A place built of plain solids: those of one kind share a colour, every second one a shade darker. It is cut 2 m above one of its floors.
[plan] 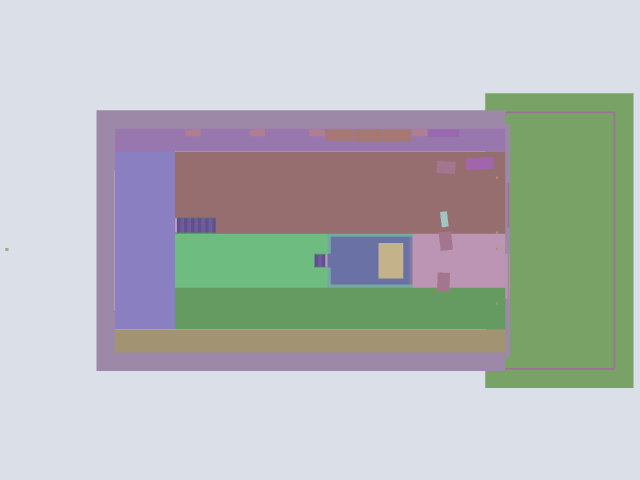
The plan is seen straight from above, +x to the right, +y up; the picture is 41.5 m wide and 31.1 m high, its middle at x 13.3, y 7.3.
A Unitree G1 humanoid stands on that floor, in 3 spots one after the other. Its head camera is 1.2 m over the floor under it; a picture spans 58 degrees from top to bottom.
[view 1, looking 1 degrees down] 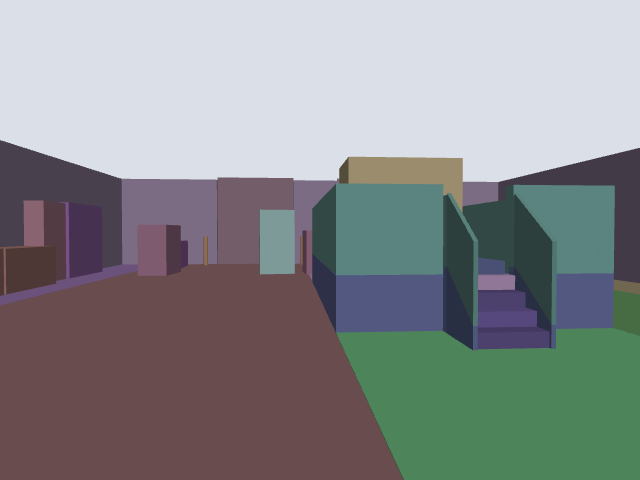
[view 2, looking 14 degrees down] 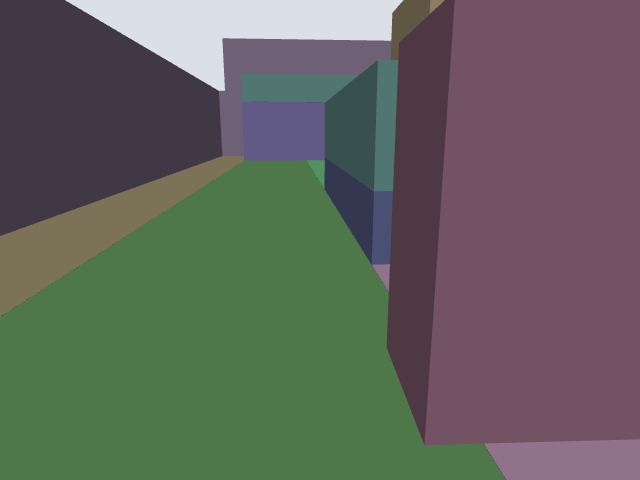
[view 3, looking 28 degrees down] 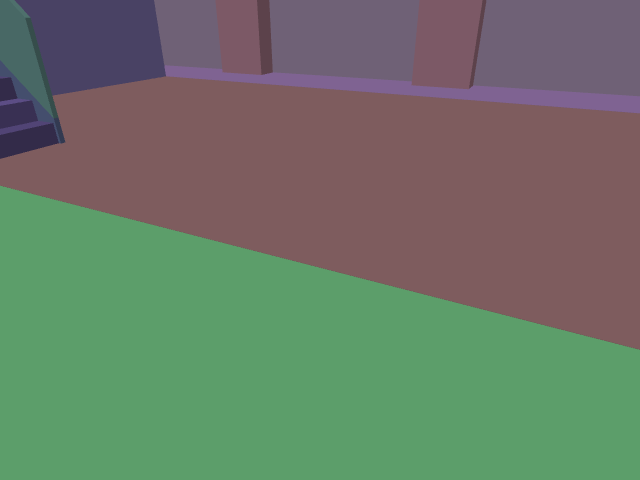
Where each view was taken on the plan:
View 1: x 8.65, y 8.26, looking -4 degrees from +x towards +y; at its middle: rail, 7.90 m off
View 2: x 23.11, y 3.46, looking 176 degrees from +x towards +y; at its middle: floor_hall1a_concrete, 4.96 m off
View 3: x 10.85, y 5.96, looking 116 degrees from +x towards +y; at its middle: floor_hall3a_concrete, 2.56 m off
